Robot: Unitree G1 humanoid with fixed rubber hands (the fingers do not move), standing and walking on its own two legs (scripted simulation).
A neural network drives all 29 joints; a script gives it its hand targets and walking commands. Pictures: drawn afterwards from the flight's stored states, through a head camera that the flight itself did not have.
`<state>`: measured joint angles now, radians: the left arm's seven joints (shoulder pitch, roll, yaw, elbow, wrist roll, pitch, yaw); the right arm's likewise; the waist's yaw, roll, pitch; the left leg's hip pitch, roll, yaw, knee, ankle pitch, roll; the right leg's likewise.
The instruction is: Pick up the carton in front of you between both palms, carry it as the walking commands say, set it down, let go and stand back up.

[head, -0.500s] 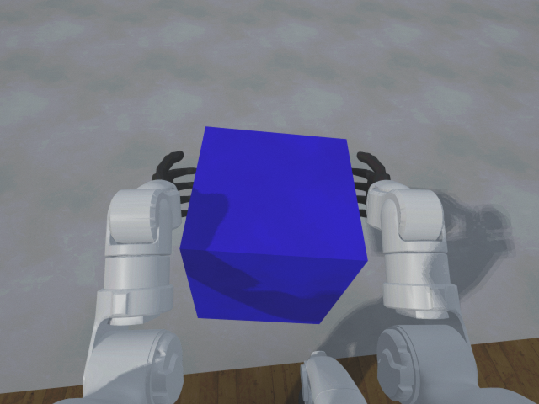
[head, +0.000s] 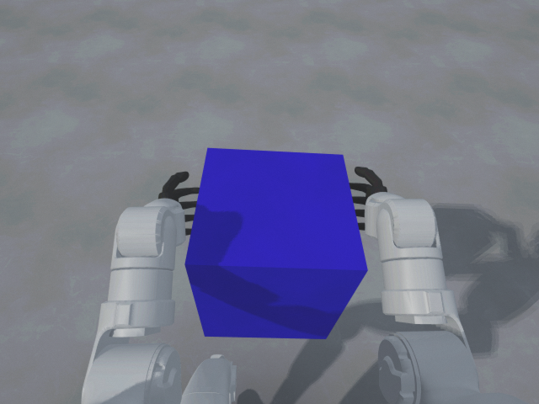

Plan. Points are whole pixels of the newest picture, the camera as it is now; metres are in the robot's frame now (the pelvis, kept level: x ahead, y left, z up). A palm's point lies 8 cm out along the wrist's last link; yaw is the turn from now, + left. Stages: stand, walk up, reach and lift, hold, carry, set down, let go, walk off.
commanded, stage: carry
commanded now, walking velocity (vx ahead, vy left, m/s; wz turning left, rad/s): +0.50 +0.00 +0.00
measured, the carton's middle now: (270, 249) +0.34 +0.02 -0.01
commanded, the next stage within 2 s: none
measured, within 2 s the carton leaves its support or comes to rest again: neither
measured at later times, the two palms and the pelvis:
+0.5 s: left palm (196, 79) +0.65 +0.17 +0.10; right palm (352, 86) +0.63 -0.13 +0.11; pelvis +0.30 +0.04 +0.01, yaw -3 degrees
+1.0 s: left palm (227, 34) +0.86 +0.13 +0.09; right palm (352, 36) +0.86 -0.16 +0.08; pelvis +0.60 -0.02 +0.01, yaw +1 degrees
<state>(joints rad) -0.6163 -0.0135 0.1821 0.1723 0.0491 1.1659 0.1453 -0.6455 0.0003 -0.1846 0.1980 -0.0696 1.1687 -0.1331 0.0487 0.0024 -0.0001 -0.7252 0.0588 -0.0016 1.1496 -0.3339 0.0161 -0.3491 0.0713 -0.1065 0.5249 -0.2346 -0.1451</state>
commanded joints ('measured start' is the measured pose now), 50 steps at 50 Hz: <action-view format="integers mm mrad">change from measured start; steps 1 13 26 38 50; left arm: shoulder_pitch -795 -718 -487 -60 -10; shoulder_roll -1180 -1027 -1175 -1090 -1096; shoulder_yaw -643 -614 -638 -759 -789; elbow -204 -139 -283 -419 -499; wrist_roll -495 -439 -339 -335 -370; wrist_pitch -43 15 34 57 20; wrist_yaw -268 -263 -230 -308 -333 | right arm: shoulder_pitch -686 -645 -544 -22 12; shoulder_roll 1152 1009 1190 1047 1101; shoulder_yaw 592 602 634 733 803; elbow -178 -158 -358 -478 -521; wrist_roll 405 382 450 330 362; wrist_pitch -51 19 41 51 17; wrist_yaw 192 203 283 307 304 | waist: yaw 10 -97 -64 -40 -37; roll -85 -93 123 90 -105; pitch -504 -523 -470 -408 -304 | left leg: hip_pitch -146 658 882 611 108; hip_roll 6 -60 189 95 60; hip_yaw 36 135 -96 149 92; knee -55 -771 -899 -514 -375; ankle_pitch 75 481 560 612 145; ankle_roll -14 64 143 11 -47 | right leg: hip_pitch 508 325 -286 329 318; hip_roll -287 -171 -129 -107 -356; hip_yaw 317 45 21 -77 129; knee -105 273 279 -134 -409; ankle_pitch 531 734 -35 143 6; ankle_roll -63 83 192 114 -5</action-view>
